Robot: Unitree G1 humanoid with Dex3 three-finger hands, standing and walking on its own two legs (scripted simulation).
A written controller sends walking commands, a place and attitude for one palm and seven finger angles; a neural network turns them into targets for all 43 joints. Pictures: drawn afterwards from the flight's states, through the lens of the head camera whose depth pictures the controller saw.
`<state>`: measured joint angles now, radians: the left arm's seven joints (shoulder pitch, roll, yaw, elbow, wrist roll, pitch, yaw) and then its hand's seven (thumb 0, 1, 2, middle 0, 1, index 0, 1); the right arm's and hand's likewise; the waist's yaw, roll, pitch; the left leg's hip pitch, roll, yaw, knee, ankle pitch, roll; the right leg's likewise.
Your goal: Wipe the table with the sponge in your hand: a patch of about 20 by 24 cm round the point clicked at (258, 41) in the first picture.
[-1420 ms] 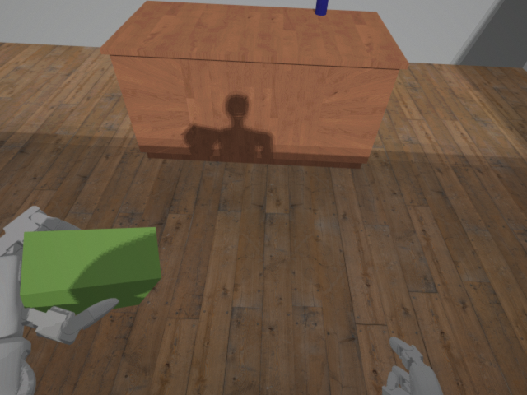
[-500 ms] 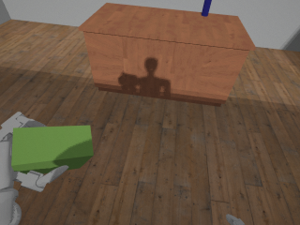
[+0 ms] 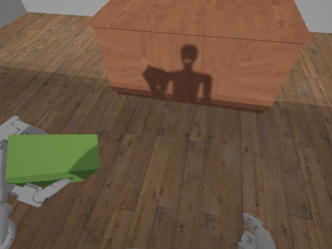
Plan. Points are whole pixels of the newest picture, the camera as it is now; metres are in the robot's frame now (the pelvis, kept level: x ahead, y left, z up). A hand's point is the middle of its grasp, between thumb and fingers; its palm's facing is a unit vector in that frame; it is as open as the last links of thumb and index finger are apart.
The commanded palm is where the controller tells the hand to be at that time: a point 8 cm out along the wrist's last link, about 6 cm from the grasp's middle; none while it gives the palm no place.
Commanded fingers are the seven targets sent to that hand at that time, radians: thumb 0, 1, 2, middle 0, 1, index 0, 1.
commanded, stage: walk to a spot facing it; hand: left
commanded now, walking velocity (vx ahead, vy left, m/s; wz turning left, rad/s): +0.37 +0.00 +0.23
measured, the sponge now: (66, 161) +0.24 +0.20 +0.16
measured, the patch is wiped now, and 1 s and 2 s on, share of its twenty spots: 0.00 0.00 0.00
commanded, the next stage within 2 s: turn to face it in 1.82 s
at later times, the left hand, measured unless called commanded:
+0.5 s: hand (56, 104) +0.36 +0.26 +0.18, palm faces +0.48 -0.79 -0.38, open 10.2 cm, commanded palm +0.28 +0.29 +0.20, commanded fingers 0.00 0.10 1.30 -1.20 -1.60 -1.20 -1.60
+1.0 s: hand (80, 78) +0.45 +0.24 +0.18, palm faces +0.54 -0.72 -0.43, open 10.2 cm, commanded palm +0.38 +0.27 +0.20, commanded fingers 0.00 0.10 1.30 -1.20 -1.60 -1.20 -1.60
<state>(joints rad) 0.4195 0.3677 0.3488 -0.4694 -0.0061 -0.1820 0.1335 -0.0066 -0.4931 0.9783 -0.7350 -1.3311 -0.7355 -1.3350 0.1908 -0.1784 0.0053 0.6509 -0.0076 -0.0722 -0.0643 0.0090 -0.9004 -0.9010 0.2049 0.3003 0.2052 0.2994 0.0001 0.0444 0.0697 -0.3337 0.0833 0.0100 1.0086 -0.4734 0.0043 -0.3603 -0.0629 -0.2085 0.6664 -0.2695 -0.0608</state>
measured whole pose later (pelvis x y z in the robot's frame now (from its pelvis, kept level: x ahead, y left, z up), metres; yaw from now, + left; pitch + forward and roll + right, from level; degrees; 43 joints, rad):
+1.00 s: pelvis +0.29 -0.04 +0.02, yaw +14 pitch +0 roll +1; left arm 0.50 0.35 0.35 -0.55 -0.01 -0.21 0.15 -0.01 -0.49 0.98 -0.74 -1.33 -0.74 -1.34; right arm 0.20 -0.26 -0.05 0.61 0.00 -0.04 -0.07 0.01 -0.91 -0.90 0.20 0.30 0.20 0.30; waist -0.01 -0.03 0.09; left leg -0.48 0.09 0.14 0.83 -0.36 0.00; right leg -0.16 -0.14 -0.24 0.53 -0.34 0.03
